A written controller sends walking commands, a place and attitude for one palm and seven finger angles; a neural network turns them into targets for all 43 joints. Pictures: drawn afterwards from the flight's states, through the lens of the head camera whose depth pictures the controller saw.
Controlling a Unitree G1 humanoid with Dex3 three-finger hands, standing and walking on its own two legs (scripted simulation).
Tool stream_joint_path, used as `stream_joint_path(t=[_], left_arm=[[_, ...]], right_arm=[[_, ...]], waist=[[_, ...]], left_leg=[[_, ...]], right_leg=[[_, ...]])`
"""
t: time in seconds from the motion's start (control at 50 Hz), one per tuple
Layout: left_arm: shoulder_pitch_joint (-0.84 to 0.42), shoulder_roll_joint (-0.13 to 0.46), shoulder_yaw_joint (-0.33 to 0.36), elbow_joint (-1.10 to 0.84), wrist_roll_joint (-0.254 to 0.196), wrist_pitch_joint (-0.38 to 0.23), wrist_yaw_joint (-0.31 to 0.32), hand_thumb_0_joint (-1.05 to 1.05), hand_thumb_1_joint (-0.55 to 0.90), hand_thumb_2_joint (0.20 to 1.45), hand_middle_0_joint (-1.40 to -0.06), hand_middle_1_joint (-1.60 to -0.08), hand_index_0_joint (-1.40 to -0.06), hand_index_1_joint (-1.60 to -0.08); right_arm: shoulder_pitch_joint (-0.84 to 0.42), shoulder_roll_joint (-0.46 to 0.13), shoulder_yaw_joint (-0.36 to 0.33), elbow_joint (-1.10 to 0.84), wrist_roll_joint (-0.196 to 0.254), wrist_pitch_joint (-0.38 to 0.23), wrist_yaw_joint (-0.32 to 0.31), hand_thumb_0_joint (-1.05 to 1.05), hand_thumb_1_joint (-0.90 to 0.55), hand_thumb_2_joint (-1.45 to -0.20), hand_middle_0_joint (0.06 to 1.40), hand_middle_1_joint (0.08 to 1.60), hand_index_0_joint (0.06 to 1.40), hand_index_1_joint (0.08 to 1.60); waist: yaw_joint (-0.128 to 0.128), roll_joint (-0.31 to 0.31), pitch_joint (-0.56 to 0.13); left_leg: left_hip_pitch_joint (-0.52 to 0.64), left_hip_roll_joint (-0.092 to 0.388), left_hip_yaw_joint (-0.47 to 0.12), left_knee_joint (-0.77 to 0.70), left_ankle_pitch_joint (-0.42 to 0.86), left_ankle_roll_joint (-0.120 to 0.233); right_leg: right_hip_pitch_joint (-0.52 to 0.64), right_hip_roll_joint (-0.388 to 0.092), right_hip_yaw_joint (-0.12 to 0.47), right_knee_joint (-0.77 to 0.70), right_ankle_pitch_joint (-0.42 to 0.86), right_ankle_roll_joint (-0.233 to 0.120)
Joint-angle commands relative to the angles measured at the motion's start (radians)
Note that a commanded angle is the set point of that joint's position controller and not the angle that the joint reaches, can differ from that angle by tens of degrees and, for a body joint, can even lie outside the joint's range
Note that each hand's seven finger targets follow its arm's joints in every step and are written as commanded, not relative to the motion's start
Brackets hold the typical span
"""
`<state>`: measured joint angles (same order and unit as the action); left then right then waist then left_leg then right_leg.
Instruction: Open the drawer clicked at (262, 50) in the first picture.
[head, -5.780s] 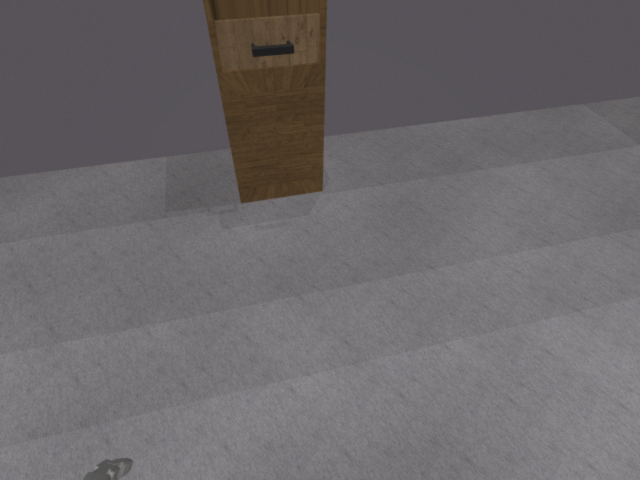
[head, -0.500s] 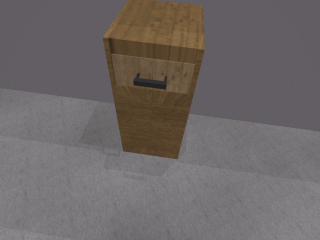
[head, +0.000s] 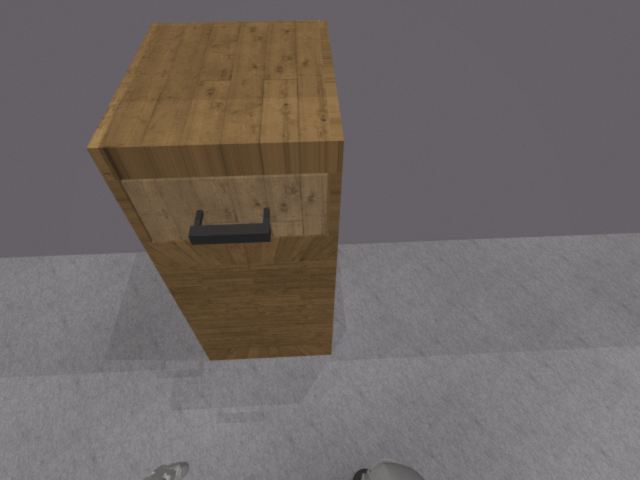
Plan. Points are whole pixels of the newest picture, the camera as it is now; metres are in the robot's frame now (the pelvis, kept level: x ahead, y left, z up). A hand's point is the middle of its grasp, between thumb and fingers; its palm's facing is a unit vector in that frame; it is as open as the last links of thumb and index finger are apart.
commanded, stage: come to a stop and stand still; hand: left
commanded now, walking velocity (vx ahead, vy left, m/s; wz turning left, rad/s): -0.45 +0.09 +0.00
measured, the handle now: (231, 224) +0.54 +0.16 -0.05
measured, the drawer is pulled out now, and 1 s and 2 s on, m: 0.00 0.00 0.00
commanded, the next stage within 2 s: none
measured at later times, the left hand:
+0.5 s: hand out of the picture +0.10 +0.23 -0.17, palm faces +0.08 -0.97 -0.24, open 7.3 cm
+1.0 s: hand out of the picture +0.00 +0.22 -0.15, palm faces +0.01 -0.97 -0.23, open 7.4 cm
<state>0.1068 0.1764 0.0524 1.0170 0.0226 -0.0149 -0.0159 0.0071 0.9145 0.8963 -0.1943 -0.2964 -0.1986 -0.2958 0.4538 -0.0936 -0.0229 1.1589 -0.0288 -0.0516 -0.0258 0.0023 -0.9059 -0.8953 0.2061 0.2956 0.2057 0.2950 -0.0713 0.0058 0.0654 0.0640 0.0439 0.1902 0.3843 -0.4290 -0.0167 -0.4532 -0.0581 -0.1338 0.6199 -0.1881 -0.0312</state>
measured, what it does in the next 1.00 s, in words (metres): steps on the spot: right foot, then left foot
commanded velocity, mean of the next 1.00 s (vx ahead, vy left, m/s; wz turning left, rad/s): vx -0.10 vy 0.04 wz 0.00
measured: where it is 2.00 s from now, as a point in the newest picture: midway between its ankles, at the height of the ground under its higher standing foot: outside the picture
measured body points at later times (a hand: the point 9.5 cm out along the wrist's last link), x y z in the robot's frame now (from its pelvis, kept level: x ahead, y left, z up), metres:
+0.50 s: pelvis +0.03 +0.02 +0.00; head +0.06 +0.03 +0.45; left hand +0.10 +0.28 -0.15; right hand +0.13 -0.22 -0.14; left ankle +0.01 +0.14 -0.73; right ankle +0.11 -0.10 -0.73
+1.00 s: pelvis -0.01 +0.04 +0.01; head +0.00 +0.02 +0.46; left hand +0.00 +0.27 -0.14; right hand -0.01 -0.18 -0.16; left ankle +0.01 +0.14 -0.73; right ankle -0.06 -0.07 -0.73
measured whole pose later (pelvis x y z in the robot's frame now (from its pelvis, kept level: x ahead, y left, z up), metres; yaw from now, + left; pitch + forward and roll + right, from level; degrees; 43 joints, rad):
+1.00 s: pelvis -0.01 +0.04 +0.01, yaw -1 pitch -1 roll +1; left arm 0.27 0.14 0.00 1.14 0.01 0.01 0.04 0.01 0.91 0.90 -0.20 -0.30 -0.20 -0.30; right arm 0.27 -0.17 -0.01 1.13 0.00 0.01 -0.03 0.00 -0.92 -0.90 0.20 0.30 0.20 0.29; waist -0.02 0.03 0.02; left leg -0.19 -0.03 0.09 0.38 -0.18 0.04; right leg -0.09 -0.02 -0.03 0.41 -0.31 0.00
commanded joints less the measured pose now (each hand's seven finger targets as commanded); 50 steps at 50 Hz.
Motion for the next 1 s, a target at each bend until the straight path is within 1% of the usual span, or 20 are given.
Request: stream_joint_path(t=[0.0, 0.02, 0.04, 0.06, 0.14, 0.3, 0.4, 0.44, 0.46, 0.48, 0.5, 0.52, 0.56, 0.64, 0.76, 0.82, 0.88, 0.92, 0.94, 0.98], left_arm=[[0.383, 0.186, 0.043, 0.059, 0.008, -0.052, 0.028, 0.000, 0.900, 0.900, -0.200, -0.300, -0.200, -0.300], [0.391, 0.214, 0.035, 0.063, -0.016, -0.048, 0.031, 0.000, 0.900, 0.900, -0.200, -0.300, -0.200, -0.300], [0.295, 0.175, 0.019, 0.042, -0.019, -0.042, 0.043, 0.000, 0.900, 0.900, -0.200, -0.300, -0.200, -0.300], [0.216, 0.167, 0.014, 0.024, -0.013, -0.040, 0.048, 0.000, 0.900, 0.900, -0.200, -0.300, -0.200, -0.300], [0.074, 0.117, 0.009, -0.028, -0.005, -0.006, 0.065, 0.000, 0.900, 0.900, -0.200, -0.300, -0.200, -0.300], [0.046, 0.159, 0.036, -0.084, 0.005, 0.024, 0.066, 0.000, 0.900, 0.900, -0.200, -0.300, -0.200, -0.300], [0.070, 0.185, 0.041, -0.088, 0.016, 0.032, 0.059, 0.000, 0.900, 0.900, -0.200, -0.300, -0.200, -0.300], [0.057, 0.190, 0.043, -0.088, 0.009, 0.037, 0.058, 0.000, 0.900, 0.900, -0.200, -0.300, -0.200, -0.300], [0.063, 0.173, 0.037, -0.086, 0.000, 0.042, 0.055, 0.000, 0.900, 0.900, -0.200, -0.300, -0.200, -0.300], [0.089, 0.122, 0.025, -0.094, -0.009, 0.049, 0.049, 0.000, 0.900, 0.900, -0.200, -0.300, -0.200, -0.300], [0.103, 0.079, 0.013, -0.103, -0.010, 0.056, 0.047, 0.000, 0.900, 0.900, -0.200, -0.300, -0.200, -0.300], [0.083, 0.098, 0.017, -0.097, -0.007, 0.062, 0.051, 0.000, 0.900, 0.900, -0.200, -0.300, -0.200, -0.300], [0.085, 0.119, 0.028, -0.060, 0.002, 0.079, 0.047, 0.000, 0.900, 0.900, -0.200, -0.300, -0.200, -0.300], [0.177, 0.102, 0.016, -0.004, -0.001, 0.055, 0.041, 0.000, 0.900, 0.900, -0.200, -0.300, -0.200, -0.300], [0.141, 0.065, -0.017, 0.014, -0.010, 0.040, 0.046, 0.000, 0.900, 0.900, -0.200, -0.300, -0.200, -0.300], [0.206, 0.065, -0.022, 0.059, -0.015, 0.030, 0.053, 0.000, 0.900, 0.900, -0.200, -0.300, -0.200, -0.300], [0.232, 0.090, -0.030, 0.093, -0.013, 0.013, 0.061, 0.000, 0.900, 0.900, -0.200, -0.300, -0.200, -0.300], [0.229, 0.083, -0.037, 0.098, -0.012, 0.010, 0.063, 0.000, 0.900, 0.900, -0.200, -0.300, -0.200, -0.300], [0.223, 0.077, -0.037, 0.104, -0.014, 0.004, 0.064, 0.000, 0.900, 0.900, -0.200, -0.300, -0.200, -0.300], [0.219, 0.057, -0.044, 0.103, -0.018, 0.005, 0.065, 0.000, 0.900, 0.900, -0.200, -0.300, -0.200, -0.300]], right_arm=[[0.053, -0.107, -0.026, -0.053, 0.029, -0.013, 0.001, 0.000, -0.900, -0.900, 0.200, 0.300, 0.200, 0.300], [0.067, -0.105, -0.023, -0.057, 0.039, 0.001, -0.011, 0.000, -0.900, -0.900, 0.200, 0.300, 0.200, 0.300], [0.034, -0.086, -0.019, -0.052, 0.038, 0.012, -0.018, 0.000, -0.900, -0.900, 0.200, 0.300, 0.200, 0.300], [0.025, -0.073, -0.018, -0.049, 0.039, 0.026, -0.012, 0.000, -0.900, -0.900, 0.200, 0.300, 0.200, 0.300], [-0.033, -0.079, -0.029, -0.053, 0.034, 0.093, -0.012, 0.000, -0.900, -0.900, 0.200, 0.300, 0.200, 0.300], [-0.149, -0.131, -0.056, -0.145, 0.018, 0.120, 0.008, 0.000, -0.900, -0.900, 0.200, 0.300, 0.200, 0.300], [-0.206, -0.137, -0.048, -0.188, 0.022, 0.093, 0.013, 0.000, -0.900, -0.900, 0.200, 0.300, 0.200, 0.300], [-0.150, -0.144, -0.043, -0.178, 0.020, 0.080, 0.013, 0.000, -0.900, -0.900, 0.200, 0.300, 0.200, 0.300], [-0.129, -0.162, -0.042, -0.171, 0.018, 0.072, 0.014, 0.000, -0.900, -0.900, 0.200, 0.300, 0.200, 0.300], [-0.138, -0.229, -0.052, -0.183, 0.009, 0.064, 0.013, 0.000, -0.900, -0.900, 0.200, 0.300, 0.200, 0.300], [-0.199, -0.295, -0.061, -0.224, 0.003, 0.067, 0.011, 0.000, -0.900, -0.900, 0.200, 0.300, 0.200, 0.300], [-0.269, -0.291, -0.049, -0.246, -0.003, 0.075, 0.009, 0.000, -0.900, -0.900, 0.200, 0.300, 0.200, 0.300], [-0.326, -0.242, -0.035, -0.243, -0.002, 0.072, -0.011, 0.000, -0.900, -0.900, 0.200, 0.300, 0.200, 0.300], [-0.277, -0.213, -0.019, -0.215, 0.013, 0.053, -0.018, 0.000, -0.900, -0.900, 0.200, 0.300, 0.200, 0.300], [-0.151, -0.213, -0.028, -0.135, 0.017, 0.045, -0.022, 0.000, -0.900, -0.900, 0.200, 0.300, 0.200, 0.300], [-0.143, -0.202, -0.024, -0.103, 0.025, 0.042, -0.018, 0.000, -0.900, -0.900, 0.200, 0.300, 0.200, 0.300], [-0.162, -0.149, -0.009, -0.091, 0.035, 0.037, -0.011, 0.000, -0.900, -0.900, 0.200, 0.300, 0.200, 0.300], [-0.156, -0.135, -0.002, -0.076, 0.027, 0.038, -0.006, 0.000, -0.900, -0.900, 0.200, 0.300, 0.200, 0.300], [-0.149, -0.141, -0.001, -0.062, 0.023, 0.042, -0.008, 0.000, -0.900, -0.900, 0.200, 0.300, 0.200, 0.300], [-0.131, -0.149, -0.001, -0.046, 0.023, 0.044, -0.007, 0.000, -0.900, -0.900, 0.200, 0.300, 0.200, 0.300]], waist=[[0.178, -0.170, -0.230], [0.146, -0.156, -0.302], [0.118, -0.062, -0.223], [0.095, -0.111, -0.210], [0.049, -0.060, -0.081], [0.067, -0.161, -0.140], [0.088, -0.198, -0.162], [0.057, -0.181, -0.176], [0.045, -0.119, -0.169], [0.051, 0.105, -0.147], [0.070, 0.318, -0.080], [0.076, 0.257, -0.038], [0.098, 0.219, 0.030], [0.105, 0.100, -0.052], [0.044, 0.120, -0.135], [0.068, 0.111, -0.151], [0.064, -0.017, -0.088], [0.064, -0.024, -0.066], [0.060, -0.121, -0.045], [0.057, -0.142, -0.016]], left_leg=[[-0.447, 0.028, -0.005, 0.596, 0.326, 0.025], [-0.427, -0.024, -0.104, 0.788, -0.196, 0.011], [-0.417, 0.007, -0.198, 0.797, -0.172, 0.011], [-0.419, 0.025, -0.204, 0.796, -0.132, 0.005], [-0.386, 0.024, -0.206, 0.712, -0.067, -0.014], [-0.449, -0.011, -0.197, 0.653, 0.004, -0.044], [-0.373, -0.020, -0.168, 0.381, -0.005, -0.028], [-0.258, -0.023, -0.154, 0.156, 0.134, -0.022], [-0.162, -0.004, -0.162, 0.033, 0.233, -0.017], [-0.146, 0.141, -0.338, -0.071, 0.271, 0.027], [-0.280, 0.311, -0.501, -0.164, 0.391, 0.088], [-0.430, 0.329, -0.491, -0.185, 0.332, 0.156], [-0.486, 0.220, -0.387, -0.210, 0.263, 0.120], [-0.244, 0.157, -0.300, -0.152, 0.389, 0.127], [-0.001, 0.196, -0.340, -0.088, 0.707, 0.172], [-0.037, 0.162, -0.320, -0.048, 0.744, 0.137], [-0.201, 0.073, -0.250, -0.028, 0.457, 0.048], [-0.191, 0.055, -0.240, -0.040, 0.456, 0.042], [-0.188, 0.055, -0.231, -0.028, 0.443, 0.040], [-0.176, 0.057, -0.231, -0.052, 0.377, 0.041]], right_leg=[[0.649, -0.252, 0.337, -0.124, 0.574, -0.138], [0.612, -0.395, 0.431, -0.184, 0.913, -0.238], [0.501, -0.369, 0.354, -0.201, 0.976, -0.241], [0.431, -0.347, 0.318, -0.207, 0.953, -0.219], [0.175, -0.285, 0.171, -0.271, 0.722, -0.164], [0.216, -0.271, 0.170, -0.268, 0.533, -0.166], [0.264, -0.249, 0.212, -0.250, 0.356, -0.157], [0.232, -0.223, 0.201, -0.197, 0.250, -0.105], [0.158, -0.183, 0.175, -0.144, 0.122, -0.061], [0.050, -0.079, 0.104, -0.028, -0.097, -0.001], [0.004, 0.010, 0.056, 0.121, -0.337, 0.044], [0.065, 0.008, 0.137, 0.230, -0.348, 0.037], [0.074, 0.026, 0.194, 0.351, -0.253, 0.035], [0.008, 0.033, 0.174, 0.368, -0.181, 0.062], [0.097, 0.011, 0.127, 0.013, -0.274, 0.073], [0.235, 0.010, 0.116, -0.213, -0.112, 0.061], [0.342, -0.087, 0.208, -0.304, 0.161, 0.014], [0.318, -0.096, 0.197, -0.284, 0.194, -0.001], [0.303, -0.079, 0.194, -0.285, 0.206, 0.000], [0.267, -0.076, 0.191, -0.310, 0.103, 0.003]])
